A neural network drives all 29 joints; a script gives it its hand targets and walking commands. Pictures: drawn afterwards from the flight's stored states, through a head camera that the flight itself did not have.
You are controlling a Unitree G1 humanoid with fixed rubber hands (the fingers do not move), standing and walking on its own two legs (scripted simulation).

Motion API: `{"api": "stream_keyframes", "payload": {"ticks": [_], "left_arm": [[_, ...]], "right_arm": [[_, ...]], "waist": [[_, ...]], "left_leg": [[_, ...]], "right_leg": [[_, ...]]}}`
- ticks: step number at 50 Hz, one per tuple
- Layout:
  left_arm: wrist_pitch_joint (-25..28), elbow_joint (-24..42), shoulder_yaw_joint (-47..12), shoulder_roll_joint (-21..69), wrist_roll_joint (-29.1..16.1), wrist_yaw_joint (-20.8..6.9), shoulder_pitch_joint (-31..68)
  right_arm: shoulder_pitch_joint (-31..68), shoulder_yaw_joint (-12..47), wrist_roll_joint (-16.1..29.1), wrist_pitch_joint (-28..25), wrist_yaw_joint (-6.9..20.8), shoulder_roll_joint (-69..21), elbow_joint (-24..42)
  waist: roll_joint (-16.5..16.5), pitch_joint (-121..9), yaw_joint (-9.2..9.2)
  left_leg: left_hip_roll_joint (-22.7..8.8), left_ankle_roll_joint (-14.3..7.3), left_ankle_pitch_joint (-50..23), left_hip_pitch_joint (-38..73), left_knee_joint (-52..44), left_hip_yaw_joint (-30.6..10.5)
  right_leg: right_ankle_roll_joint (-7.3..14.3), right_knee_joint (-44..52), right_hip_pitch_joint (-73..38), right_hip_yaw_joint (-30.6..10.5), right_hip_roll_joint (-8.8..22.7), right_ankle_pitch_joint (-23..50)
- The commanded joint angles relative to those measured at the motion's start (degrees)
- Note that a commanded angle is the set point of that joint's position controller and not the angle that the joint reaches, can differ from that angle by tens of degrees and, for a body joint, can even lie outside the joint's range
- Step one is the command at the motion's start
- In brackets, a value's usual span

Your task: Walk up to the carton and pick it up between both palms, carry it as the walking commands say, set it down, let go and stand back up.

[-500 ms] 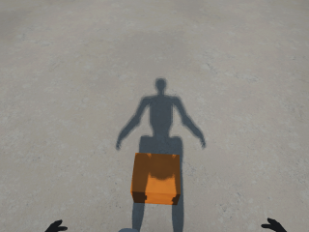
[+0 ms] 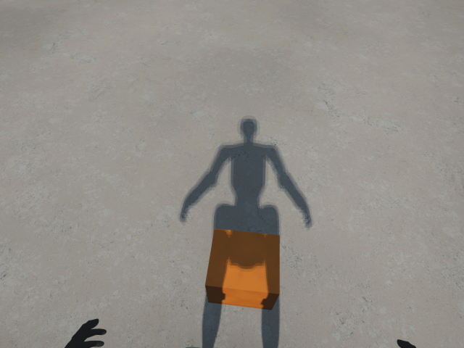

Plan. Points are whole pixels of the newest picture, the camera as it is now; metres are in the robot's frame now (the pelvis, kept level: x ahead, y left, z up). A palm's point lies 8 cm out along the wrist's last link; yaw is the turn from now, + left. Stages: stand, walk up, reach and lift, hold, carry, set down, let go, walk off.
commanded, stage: walk up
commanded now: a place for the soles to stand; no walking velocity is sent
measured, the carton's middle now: (243, 269) +0.48 -0.02 -0.66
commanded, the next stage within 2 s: reach and lift in 0.64 s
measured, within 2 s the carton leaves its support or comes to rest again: neither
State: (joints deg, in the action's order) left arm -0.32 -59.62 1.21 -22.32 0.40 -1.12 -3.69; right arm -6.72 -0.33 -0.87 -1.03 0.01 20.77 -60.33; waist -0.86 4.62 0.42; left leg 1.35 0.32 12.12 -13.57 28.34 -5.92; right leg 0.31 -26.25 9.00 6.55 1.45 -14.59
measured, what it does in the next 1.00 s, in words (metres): stands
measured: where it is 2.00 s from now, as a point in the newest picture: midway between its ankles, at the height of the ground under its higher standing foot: outside the picture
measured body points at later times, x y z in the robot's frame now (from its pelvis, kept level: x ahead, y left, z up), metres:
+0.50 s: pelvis +0.01 -0.01 +0.00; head +0.03 +0.00 +0.45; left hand +0.09 +0.31 -0.12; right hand +0.13 -0.30 -0.12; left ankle +0.04 +0.12 -0.74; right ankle +0.00 -0.11 -0.74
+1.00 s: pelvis +0.00 +0.00 -0.03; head +0.11 -0.01 +0.40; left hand +0.21 +0.27 -0.13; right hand +0.18 -0.29 -0.14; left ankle +0.04 +0.12 -0.74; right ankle +0.00 -0.12 -0.74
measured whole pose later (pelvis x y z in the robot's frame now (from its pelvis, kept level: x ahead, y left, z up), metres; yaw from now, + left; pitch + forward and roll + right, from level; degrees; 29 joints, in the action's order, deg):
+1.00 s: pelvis +0.00 +0.00 -0.03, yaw -7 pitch +6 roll +1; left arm -14.1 -32.7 10.9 -15.1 3.8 -2.8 0.9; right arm -0.4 -6.3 -4.8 14.8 4.0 17.4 -32.0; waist -0.8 8.3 4.4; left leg -0.8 1.0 19.5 -30.3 43.6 0.9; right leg 0.5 -45.2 30.1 -0.4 -0.1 -21.4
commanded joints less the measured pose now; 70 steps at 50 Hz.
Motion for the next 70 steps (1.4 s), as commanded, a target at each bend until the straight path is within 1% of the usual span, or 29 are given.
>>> {"api": "stream_keyframes", "payload": {"ticks": [1, 13, 21, 32, 33, 34, 35, 36, 37, 38, 39, 40, 41, 42, 44, 46, 48, 50, 52, 54, 56, 58, 59, 61, 63, 65, 70], "left_arm": [[1.0, 2.6, 2.5, -10.9, 0.0, 0.4, 1.9], [1.2, 1.3, 2.5, -11.2, 0.1, 0.6, 2.0], [1.1, 1.6, 2.9, -11.4, 0.2, 0.8, 2.3], [0.6, 2.6, 3.5, -11.5, 0.3, 0.8, 2.6], [-2.4, 22.7, 7.0, -7.4, -1.1, 0.8, 16.8], [-4.7, 31.2, 7.5, -6.8, -0.1, -0.6, 15.9], [-7.1, 30.0, 7.8, -6.7, 0.3, -1.1, 14.7], [-8.7, 31.3, 8.7, -7.3, 0.5, -1.4, 11.4], [-9.9, 31.4, 10.0, -7.1, 2.5, -1.3, 7.9], [-11.9, 31.1, 11.1, -6.4, 3.5, -1.2, 5.1], [-13.4, 31.9, 11.5, -5.7, 3.6, -1.3, 3.3], [-14.1, 32.0, 12.7, -5.6, 3.9, -1.2, 0.9], [-14.5, 31.5, 13.5, -5.7, 4.3, -1.3, -0.9], [-14.4, 31.2, 13.8, -5.5, 4.7, -1.3, -2.0], [-13.7, 31.6, 14.3, -4.7, 4.7, -1.3, -1.7], [-13.1, 31.9, 14.5, -3.8, 4.3, -1.2, 0.3], [-12.9, 31.8, 14.4, -3.4, 3.6, -1.0, 4.2], [-12.8, 32.4, 13.9, -3.1, 2.1, -0.7, 8.5], [-12.5, 33.5, 13.3, -2.6, 0.2, -0.3, 12.2], [-12.4, 34.3, 12.9, -2.1, -1.6, 0.0, 14.6], [-12.4, 35.0, 12.7, -2.3, -3.1, 0.3, 16.1], [-12.9, 35.2, 12.6, -3.1, -4.1, 0.3, 17.9], [-13.3, 35.3, 12.5, -3.6, -4.3, 0.4, 19.4], [-14.2, 35.4, 12.3, -4.5, -4.2, 0.4, 24.1], [-15.1, 35.3, 12.1, -5.5, -3.6, 0.3, 29.8], [-16.1, 34.7, 12.5, -6.1, -3.4, 0.2, 34.7], [-18.0, 31.9, 14.6, -7.3, -3.5, -0.1, 44.4]], "right_arm": [[4.5, -2.5, 0.0, -1.4, -0.5, 14.0, 3.9], [4.3, -2.4, 0.3, -1.0, -0.6, 13.2, 3.3], [4.1, -2.6, 0.3, -0.7, -0.6, 13.0, 3.3], [3.5, -2.8, 0.2, -0.7, -0.9, 13.2, 4.0], [14.7, -9.4, -2.2, 1.9, 1.0, 6.6, 24.1], [12.6, -7.7, -2.3, 4.3, 1.1, 5.7, 27.6], [10.8, -7.7, -2.0, 6.9, 1.4, 4.8, 26.8], [8.4, -6.8, -1.0, 9.2, 2.4, 4.7, 27.8], [6.4, -7.8, -2.5, 11.2, 2.9, 6.6, 27.1], [6.4, -8.3, -3.9, 13.4, 3.5, 8.2, 26.3], [4.9, -9.0, -4.2, 15.2, 3.6, 7.9, 26.2], [4.6, -9.1, -4.1, 15.9, 3.8, 8.1, 27.6], [5.3, -9.2, -4.0, 16.2, 3.8, 8.1, 29.3], [6.7, -9.7, -4.3, 15.8, 3.7, 8.1, 31.7], [9.2, -10.3, -5.1, 14.9, 3.6, 8.8, 35.5], [12.0, -9.9, -4.8, 14.2, 3.5, 8.9, 37.3], [15.4, -9.0, -3.9, 13.9, 3.5, 8.3, 37.2], [18.1, -8.2, -2.8, 13.8, 3.4, 7.7, 36.7], [20.2, -8.1, -2.0, 13.6, 3.3, 7.5, 36.5], [21.7, -8.6, -1.6, 13.3, 2.9, 7.8, 36.2], [22.9, -9.3, -1.5, 13.5, 2.4, 8.6, 35.0], [24.9, -9.8, -1.2, 14.3, 2.0, 9.2, 33.2], [26.6, -9.9, -1.0, 14.9, 1.8, 9.4, 32.2], [31.9, -10.1, -0.5, 15.8, 1.6, 9.7, 30.9], [38.2, -10.4, 0.2, 16.7, 1.4, 10.1, 30.3], [43.5, -10.8, 1.0, 17.4, 1.3, 10.5, 29.9], [53.8, -10.5, 3.1, 19.2, 0.9, 9.5, 29.3]], "waist": [[5.1, -6.6, 0.75], [2.5, -7.0, 0.18], [1.0, -6.7, 0.02], [1.5, -6.8, 0.35], [-3.7, -6.1, -0.64], [-1.1, -3.5, -1.65], [-0.2, -2.3, -1.95], [1.0, -3.4, -0.46], [2.7, -4.0, 0.12], [3.4, -3.3, 1.25], [4.7, -4.8, 0.99], [4.9, -7.2, 2.70], [4.2, -10.0, 4.46], [3.8, -12.4, 5.64], [3.6, -16.9, 6.47], [2.5, -18.7, 7.22], [1.0, -18.6, 7.81], [-0.4, -19.2, 7.63], [-1.7, -22.5, 6.36], [-2.7, -27.4, 4.84], [-3.0, -32.1, 3.58], [-2.6, -34.8, 2.95], [-2.3, -34.9, 2.73], [-1.8, -34.1, 2.45], [-1.1, -33.7, 2.56], [-0.3, -34.8, 2.89], [-0.6, -41.5, 4.30]], "left_leg": [[-7.5, -3.4, -6.0, -3.5, -8.6, -9.1], [-6.2, -2.6, -10.2, -0.4, -6.2, -7.2], [-5.3, -2.4, -12.1, -0.1, -4.3, -5.9], [-4.8, -2.6, -14.0, -1.6, -3.2, -6.4], [0.4, 1.5, 1.8, -8.4, 1.0, 7.8], [0.6, 1.5, 5.0, -8.4, 2.9, 8.8], [0.3, 1.3, 6.8, -7.6, 3.3, 9.1], [0.4, 1.2, 6.5, -10.7, 2.5, 9.0], [0.6, 1.7, 6.3, -12.6, 1.9, 9.5], [0.9, 2.1, 5.6, -12.2, 1.6, 10.0], [0.8, 1.9, 4.5, -9.8, 1.1, 9.3], [0.8, 1.6, 1.0, -10.0, 2.0, 9.3], [1.2, 1.2, -2.5, -9.4, 3.6, 9.4], [1.4, 1.2, -4.8, -8.5, 5.1, 9.5], [1.5, 1.2, -9.9, -9.2, 8.2, 9.0], [1.5, 1.5, -12.8, -10.9, 10.6, 8.5], [1.2, 2.0, -12.4, -12.9, 12.4, 8.4], [0.9, 2.5, -12.0, -14.6, 14.5, 8.3], [0.7, 2.8, -14.2, -15.5, 17.1, 8.0], [0.7, 2.9, -18.3, -15.6, 19.6, 7.6], [0.7, 2.9, -22.0, -15.7, 21.3, 7.4], [0.7, 2.8, -22.9, -16.5, 22.3, 7.4], [0.6, 2.7, -21.4, -17.7, 22.5, 7.5], [0.5, 2.4, -16.0, -21.0, 22.7, 7.8], [0.3, 2.1, -9.8, -24.3, 22.6, 8.1], [0.3, 1.9, -5.3, -26.6, 22.6, 8.4], [0.6, 1.1, -0.8, -31.7, 23.3, 9.1]], "right_leg": [[1.9, 5.0, -5.6, -7.2, 5.3, -1.5], [2.3, 7.1, -4.4, -6.9, 6.8, 1.0], [2.9, 7.4, -3.8, -6.4, 7.9, 0.9], [3.3, 5.6, -5.2, -5.3, 8.1, 1.3], [-1.9, -2.8, 10.0, -4.0, -2.2, -1.3], [-0.4, -2.2, 12.4, -3.7, -1.8, -4.4], [-0.1, -1.7, 11.5, -3.4, -1.6, -6.1], [-0.9, -3.6, 6.2, -2.7, -2.1, -5.1], [-1.0, -4.8, 4.7, -2.8, -2.4, -4.1], [-0.5, -5.0, 5.5, -3.1, -2.5, -4.2], [0.1, -5.2, 5.2, -4.1, -2.5, -3.6], [0.4, -5.9, 3.4, -5.4, -3.1, -0.9], [0.4, -6.7, 2.9, -6.5, -3.3, 1.3], [0.2, -7.8, 3.4, -7.1, -3.2, 3.4], [-0.1, -11.4, 4.7, -7.5, -3.5, 7.9], [-0.4, -14.0, 7.6, -7.7, -3.4, 9.7], [-0.9, -16.1, 11.9, -7.5, -3.1, 8.7], [-1.2, -18.0, 15.6, -7.1, -3.1, 7.6], [-1.3, -19.9, 17.9, -6.7, -3.4, 8.7], [-1.4, -21.7, 19.1, -6.5, -3.9, 11.7], [-1.4, -23.0, 19.4, -6.4, -4.3, 14.9], [-1.5, -23.7, 20.5, -6.6, -4.4, 15.9], [-1.5, -23.9, 21.6, -6.7, -4.3, 14.9], [-1.4, -24.2, 24.1, -7.1, -4.0, 11.3], [-1.3, -24.4, 25.9, -7.3, -3.5, 7.3], [-1.1, -24.4, 26.8, -7.4, -3.1, 4.3], [-1.2, -24.7, 24.7, -7.6, -2.4, 2.5]]}}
